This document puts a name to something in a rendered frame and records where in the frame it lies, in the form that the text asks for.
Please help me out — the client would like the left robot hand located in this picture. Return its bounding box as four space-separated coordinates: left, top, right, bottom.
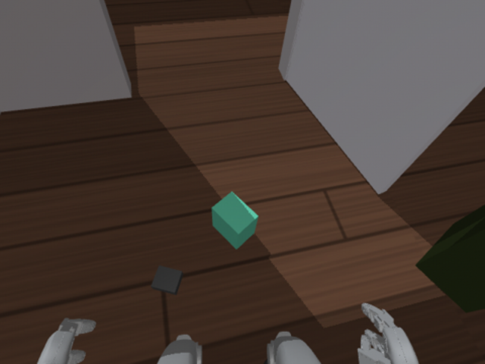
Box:
37 318 96 364

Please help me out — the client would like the right robot hand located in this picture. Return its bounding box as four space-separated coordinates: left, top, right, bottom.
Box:
358 303 419 364

